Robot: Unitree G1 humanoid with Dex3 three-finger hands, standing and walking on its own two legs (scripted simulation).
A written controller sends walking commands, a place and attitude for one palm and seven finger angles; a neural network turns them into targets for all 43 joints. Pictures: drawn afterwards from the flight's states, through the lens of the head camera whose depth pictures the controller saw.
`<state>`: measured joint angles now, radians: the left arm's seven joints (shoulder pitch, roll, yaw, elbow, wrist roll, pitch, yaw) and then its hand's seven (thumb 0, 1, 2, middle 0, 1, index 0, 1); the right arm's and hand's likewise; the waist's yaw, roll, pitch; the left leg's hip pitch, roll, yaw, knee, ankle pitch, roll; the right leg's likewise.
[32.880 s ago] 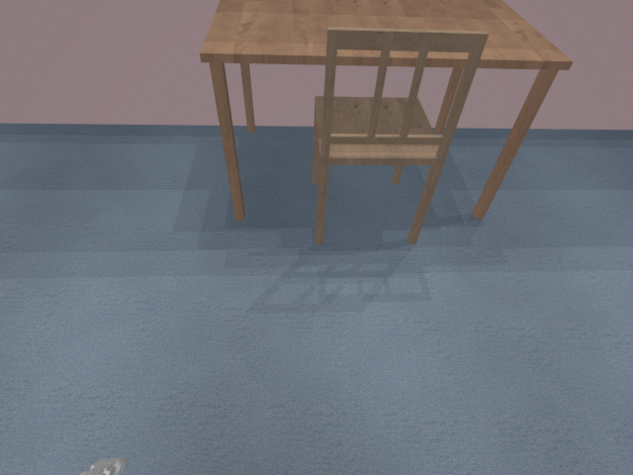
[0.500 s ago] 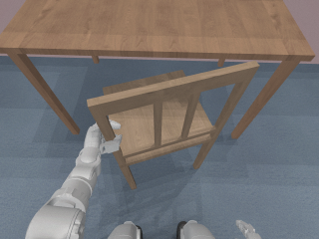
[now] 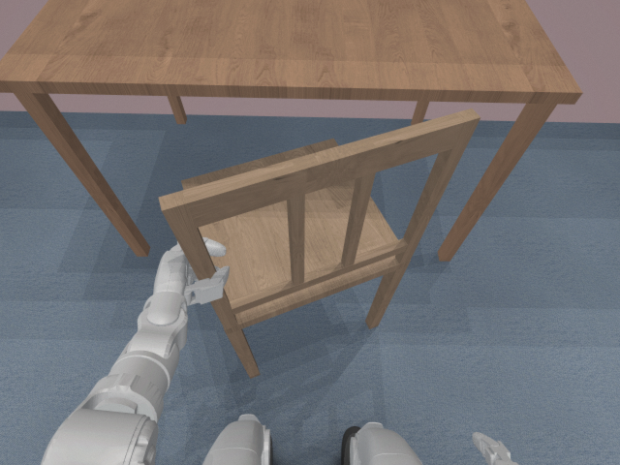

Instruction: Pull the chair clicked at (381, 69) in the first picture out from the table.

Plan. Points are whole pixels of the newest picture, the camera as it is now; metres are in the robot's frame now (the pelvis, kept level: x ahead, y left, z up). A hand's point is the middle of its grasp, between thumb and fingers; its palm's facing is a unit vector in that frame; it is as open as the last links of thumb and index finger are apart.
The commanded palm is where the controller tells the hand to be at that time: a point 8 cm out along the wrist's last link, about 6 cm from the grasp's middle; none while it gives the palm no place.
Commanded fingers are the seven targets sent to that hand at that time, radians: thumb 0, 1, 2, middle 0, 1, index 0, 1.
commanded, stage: step backward, pulling the chair out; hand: left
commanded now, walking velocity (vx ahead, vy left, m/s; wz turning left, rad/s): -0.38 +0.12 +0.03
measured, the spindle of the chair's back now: (296, 244) +0.44 +0.04 -0.07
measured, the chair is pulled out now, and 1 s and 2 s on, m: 0.20 0.34 0.55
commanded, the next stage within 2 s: stop walking, hand still on the chair in 1.54 s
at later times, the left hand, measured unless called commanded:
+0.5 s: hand (217, 306) +0.32 +0.14 -0.05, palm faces +0.09 -0.98 -0.18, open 5.9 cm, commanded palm +0.30 +0.20 -0.05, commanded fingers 0.00 0.90 0.90 -0.50 -1.45 -0.50 -1.45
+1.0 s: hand (206, 389) +0.21 +0.14 -0.05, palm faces +0.01 -0.98 -0.19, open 5.8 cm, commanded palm +0.21 +0.19 -0.04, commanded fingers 0.00 0.90 0.90 -0.50 -1.45 -0.50 -1.45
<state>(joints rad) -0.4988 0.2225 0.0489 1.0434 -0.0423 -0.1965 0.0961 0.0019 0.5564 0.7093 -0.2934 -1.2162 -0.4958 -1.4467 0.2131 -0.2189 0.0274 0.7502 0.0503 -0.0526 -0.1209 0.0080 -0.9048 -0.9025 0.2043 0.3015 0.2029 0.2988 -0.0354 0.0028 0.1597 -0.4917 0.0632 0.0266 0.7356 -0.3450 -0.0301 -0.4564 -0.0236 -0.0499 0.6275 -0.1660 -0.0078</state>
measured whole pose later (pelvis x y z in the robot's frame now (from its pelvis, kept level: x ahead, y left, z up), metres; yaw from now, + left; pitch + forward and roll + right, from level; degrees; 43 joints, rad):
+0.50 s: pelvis -0.06 -0.01 +0.01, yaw +4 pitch +2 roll +1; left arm -0.57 0.20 0.08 1.02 -0.04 -0.12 0.11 0.02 0.58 0.69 -0.24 -1.21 -0.49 -1.45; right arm 0.15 -0.26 0.01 0.75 0.06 -0.01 -0.11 0.01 -0.91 -0.90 0.21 0.30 0.20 0.30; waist -0.08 -0.02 0.18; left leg -0.39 0.00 -0.05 0.76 -0.51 -0.05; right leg -0.50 -0.09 -0.08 0.56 -0.10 -0.01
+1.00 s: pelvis -0.16 +0.01 +0.01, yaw +2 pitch +1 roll +0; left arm -0.55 0.18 0.00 1.02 -0.04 -0.15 0.10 -0.02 0.59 0.67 -0.21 -1.20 -0.50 -1.45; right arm 0.15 -0.25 0.01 0.74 0.05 0.00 -0.13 0.01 -0.91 -0.90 0.21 0.30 0.20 0.30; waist -0.04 -0.02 0.18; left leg -0.39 0.02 0.01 0.57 -0.20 -0.02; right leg -0.44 -0.06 -0.03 0.57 -0.18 0.02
